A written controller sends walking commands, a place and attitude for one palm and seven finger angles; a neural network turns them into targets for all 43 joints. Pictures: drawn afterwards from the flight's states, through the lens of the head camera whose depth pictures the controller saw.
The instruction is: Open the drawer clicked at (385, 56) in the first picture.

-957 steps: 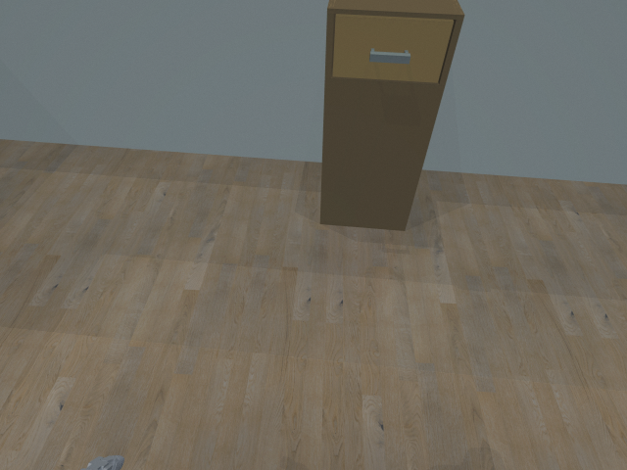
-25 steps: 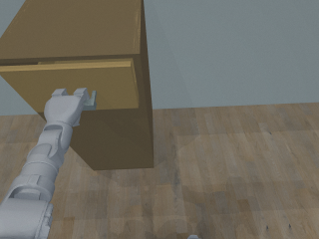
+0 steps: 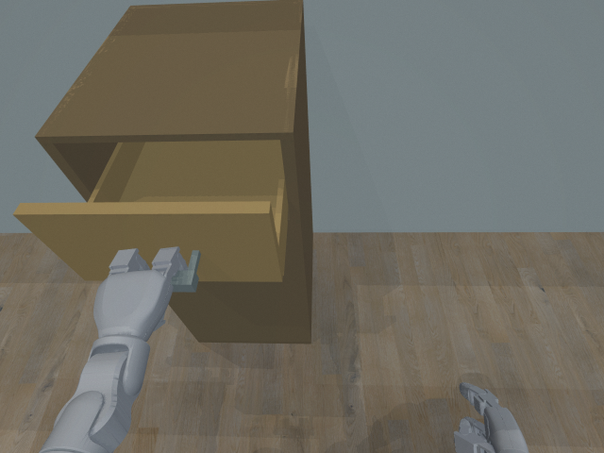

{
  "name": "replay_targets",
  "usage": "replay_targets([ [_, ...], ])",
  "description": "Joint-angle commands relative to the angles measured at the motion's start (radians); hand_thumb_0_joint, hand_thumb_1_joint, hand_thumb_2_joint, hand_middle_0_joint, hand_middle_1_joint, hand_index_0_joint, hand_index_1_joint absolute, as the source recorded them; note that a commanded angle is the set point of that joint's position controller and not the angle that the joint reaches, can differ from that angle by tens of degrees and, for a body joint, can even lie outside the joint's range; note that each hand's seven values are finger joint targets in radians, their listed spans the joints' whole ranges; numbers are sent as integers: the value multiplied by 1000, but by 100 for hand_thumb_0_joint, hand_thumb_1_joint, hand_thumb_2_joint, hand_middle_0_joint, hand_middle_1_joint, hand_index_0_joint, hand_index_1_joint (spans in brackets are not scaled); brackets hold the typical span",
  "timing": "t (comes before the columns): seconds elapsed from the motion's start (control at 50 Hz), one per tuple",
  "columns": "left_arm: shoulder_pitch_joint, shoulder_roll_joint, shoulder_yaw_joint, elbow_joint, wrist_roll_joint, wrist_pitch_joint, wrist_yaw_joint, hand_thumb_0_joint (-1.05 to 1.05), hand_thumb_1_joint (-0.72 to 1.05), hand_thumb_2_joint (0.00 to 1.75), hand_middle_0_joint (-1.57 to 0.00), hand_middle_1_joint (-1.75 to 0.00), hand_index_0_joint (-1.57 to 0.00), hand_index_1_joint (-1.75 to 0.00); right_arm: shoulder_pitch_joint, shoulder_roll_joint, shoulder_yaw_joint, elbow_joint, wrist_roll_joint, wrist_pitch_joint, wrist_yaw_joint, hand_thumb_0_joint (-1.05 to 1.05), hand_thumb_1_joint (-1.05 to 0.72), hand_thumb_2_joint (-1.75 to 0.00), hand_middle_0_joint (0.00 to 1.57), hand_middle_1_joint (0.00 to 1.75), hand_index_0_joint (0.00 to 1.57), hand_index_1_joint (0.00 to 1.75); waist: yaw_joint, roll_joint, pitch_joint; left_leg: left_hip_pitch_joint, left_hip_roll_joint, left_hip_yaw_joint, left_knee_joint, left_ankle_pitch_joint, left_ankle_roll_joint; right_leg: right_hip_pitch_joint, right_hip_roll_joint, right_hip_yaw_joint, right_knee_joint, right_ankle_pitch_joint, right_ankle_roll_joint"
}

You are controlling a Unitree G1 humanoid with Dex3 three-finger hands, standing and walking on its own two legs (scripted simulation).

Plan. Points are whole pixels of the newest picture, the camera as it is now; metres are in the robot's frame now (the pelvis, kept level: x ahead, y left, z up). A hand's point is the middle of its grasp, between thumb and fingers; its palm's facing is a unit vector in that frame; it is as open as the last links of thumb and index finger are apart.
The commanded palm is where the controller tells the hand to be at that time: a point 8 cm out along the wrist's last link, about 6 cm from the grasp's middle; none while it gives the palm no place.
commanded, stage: pull the drawer open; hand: left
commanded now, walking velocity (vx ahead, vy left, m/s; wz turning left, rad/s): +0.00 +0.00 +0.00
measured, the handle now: (157, 268) +0.35 +0.24 +0.03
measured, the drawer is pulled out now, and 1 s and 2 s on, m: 0.13 0.21 0.30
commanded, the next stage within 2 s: open the thumb to release the handle in 1.66 s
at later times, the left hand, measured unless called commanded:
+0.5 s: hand (141, 362) +0.22 +0.23 +0.01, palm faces -0.01 -0.07 -1.00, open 5.8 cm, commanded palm +0.20 +0.24 +0.06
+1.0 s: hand (139, 366) +0.22 +0.23 +0.01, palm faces -0.02 -0.07 -1.00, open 5.9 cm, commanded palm +0.17 +0.23 +0.06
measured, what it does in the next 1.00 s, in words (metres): stands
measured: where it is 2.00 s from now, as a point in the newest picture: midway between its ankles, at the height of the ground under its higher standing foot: outside the picture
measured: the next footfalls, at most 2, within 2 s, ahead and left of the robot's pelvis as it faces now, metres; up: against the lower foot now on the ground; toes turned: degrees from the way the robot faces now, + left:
none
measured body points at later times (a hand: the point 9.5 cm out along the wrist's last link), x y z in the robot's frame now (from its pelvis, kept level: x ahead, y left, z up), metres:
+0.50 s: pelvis +0.00 -0.02 -0.01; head +0.05 -0.04 +0.44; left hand +0.22 +0.23 +0.06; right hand +0.20 -0.23 -0.12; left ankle -0.08 +0.09 -0.72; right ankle -0.01 -0.11 -0.72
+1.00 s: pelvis -0.04 -0.02 +0.00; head -0.01 -0.05 +0.45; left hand +0.21 +0.23 +0.06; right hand +0.14 -0.26 -0.11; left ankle -0.08 +0.09 -0.72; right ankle -0.01 -0.11 -0.72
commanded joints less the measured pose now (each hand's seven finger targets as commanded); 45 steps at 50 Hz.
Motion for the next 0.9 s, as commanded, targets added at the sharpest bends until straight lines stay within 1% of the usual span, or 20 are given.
replay_targets([
  [0.0, 22, 135, 97, -265, -11, -4, 33, 0, 90, 90, -40, -135, -40, -135, -53, -102, -20, -143, -7, -45, -6, 0, -90, -90, 20, 30, 20, 30, 38, -32, -263, 130, 20, -48, -10, 757, -36, 235, 6, -6, 11, 507, -22],
  [0.04, 49, 110, 76, -326, -8, -13, 32, 0, 90, 90, -40, -135, -40, -135, -70, -98, -17, -154, -13, -48, -1, 0, -90, -90, 20, 30, 20, 30, 39, -26, -260, 139, 18, -49, -7, 756, -36, 233, 4, -3, 12, 507, -23],
  [0.08, 120, 137, 113, -345, -7, -20, 36, 0, 90, 90, -40, -135, -40, -135, -79, -91, -11, -157, -16, -53, 2, 0, -90, -90, 20, 30, 20, 30, 51, -44, -248, 127, 12, -42, -3, 730, -31, 249, 5, 1, 14, 525, -23],
  [0.12, 151, 122, 101, -389, -1, -28, 38, 0, 90, 90, -40, -135, -40, -135, -94, -86, -6, -162, -22, -57, 6, 0, -90, -90, 20, 30, 20, 30, 50, -35, -238, 122, 8, -39, 1, 712, -30, 246, 3, 9, 17, 541, -23],
  [0.16, 230, 156, 144, -430, -1, -40, 45, 0, 90, 90, -40, -135, -40, -135, -103, -79, -1, -166, -24, -61, 7, 0, -90, -90, 20, 30, 20, 30, 65, -27, -256, 127, 6, -38, 8, 731, -30, 269, 1, 21, 26, 571, -24],
  [0.2, 288, 128, 126, -473, -3, -47, 49, 0, 90, 90, -40, -135, -40, -135, -113, -76, 0, -169, -29, -67, 13, 0, -90, -90, 20, 30, 20, 30, 64, -15, -231, 122, 6, -38, 13, 719, -31, 252, 1, 23, 27, 567, -24],
  [0.22, 122, 151, 123, -465, 10, -45, 55, 0, 90, 90, -40, -135, -40, -135, -113, -88, 0, -147, -33, -56, 5, 0, -90, -90, 20, 30, 20, 30, 26, -29, -213, 114, 2, -42, 19, 663, -28, 215, 2, 25, 21, 546, -22],
  [0.24, 64, 166, 136, -439, 22, -43, 60, 0, 90, 90, -40, -135, -40, -135, -107, -88, -2, -142, -40, -52, -5, 0, -90, -90, 20, 30, 20, 30, 16, -45, -187, 95, 1, -44, 19, 615, -25, 193, 6, 24, 18, 498, -23],
  [0.28, 134, 185, 169, -404, 27, -49, 72, 0, 90, 90, -40, -135, -40, -135, -102, -77, -5, -142, -41, -57, -12, 0, -90, -90, 20, 30, 20, 30, 42, -27, -223, 94, -9, -36, 24, 589, -23, 217, 6, 28, 23, 497, -27],
  [0.32, 150, 161, 151, -401, 23, -52, 77, 0, 90, 90, -40, -135, -40, -135, -104, -76, -6, -142, -39, -58, -14, 0, -90, -90, 20, 30, 20, 30, 42, -52, -245, 81, -14, -33, 33, 596, -23, 236, 1, 32, 32, 548, -24],
  [0.36, 136, 201, 181, -421, 19, -55, 83, 0, 90, 90, -40, -135, -40, -135, -106, -78, -7, -134, -39, -58, -19, 0, -90, -90, 20, 30, 20, 30, 49, -26, -283, 91, -15, -38, 35, 623, -27, 259, -5, 44, 43, 587, -25],
  [0.44, 140, 216, 202, -373, 5, -53, 83, 0, 90, 90, -40, -135, -40, -135, -118, -79, -6, -130, -35, -55, -30, 0, -90, -90, 20, 30, 20, 30, 48, -65, -254, 49, -19, -36, 27, 570, -21, 270, -5, 48, 34, 581, -22],
  [0.48, 123, 204, 193, -358, -1, -53, 81, 0, 90, 90, -40, -135, -40, -135, -118, -79, -8, -129, -32, -55, -34, 0, -90, -90, 20, 30, 20, 30, 47, -57, -236, 35, -21, -33, 16, 521, -19, 265, -8, 43, 27, 540, -22],
  [0.56, 86, 267, 248, -314, -3, -57, 83, 0, 90, 90, -40, -135, -40, -135, -123, -82, -9, -124, -27, -49, -48, 0, -90, -90, 20, 30, 20, 30, 57, -66, -240, -6, -32, -25, -3, 437, -16, 305, -13, 61, 15, 508, -21],
  [0.6, 69, 239, 222, -283, -4, -55, 80, 0, 90, 90, -40, -135, -40, -135, -128, -79, -10, -122, -20, -49, -52, 0, -90, -90, 20, 30, 20, 30, 51, -44, -211, -13, -33, -22, -12, 397, -15, 281, -10, 59, 1, 449, -22],
  [0.64, 40, 266, 244, -269, -5, -59, 81, 0, 90, 90, -40, -135, -40, -135, -126, -85, -12, -120, -16, -48, -57, 0, -90, -90, 20, 30, 20, 30, 51, -40, -204, -14, -31, -25, -21, 379, -14, 271, -5, 56, -9, 380, -26],
  [0.68, 14, 246, 220, -264, -4, -63, 82, 0, 90, 90, -40, -135, -40, -135, -123, -82, -14, -120, -13, -52, -59, 0, -90, -90, 20, 30, 20, 30, 50, -17, -200, -9, -31, -24, -29, 360, -13, 256, -4, 49, -14, 338, -27],
  [0.84, -74, 242, 202, -216, -1, -76, 82, 0, 90, 90, -40, -135, -40, -135, -109, -91, -20, -116, -7, -69, -63, 0, -90, -90, 20, 30, 20, 30, 39, -43, -201, -7, -29, -26, -44, 324, -11, 242, 0, 43, -33, 258, -27],
  [0.86, -30, 234, 200, -235, -2, -79, 81, 0, 90, 90, -40, -135, -40, -135, -113, -88, -22, -125, -9, -72, -61, 0, -90, -90, 20, 30, 20, 30, 58, -19, -213, -1, -29, -22, -50, 328, -11, 257, -3, 46, -34, 263, -28],
  [0.88, 45, 225, 205, -226, -8, -75, 79, 0, 90, 90, -40, -135, -40, -135, -119, -84, -21, -129, -6, -74, -58, 0, -90, -90, 20, 30, 20, 30, 68, -28, -202, -8, -29, -21, -53, 332, -12, 266, -1, 44, -34, 267, -30],
])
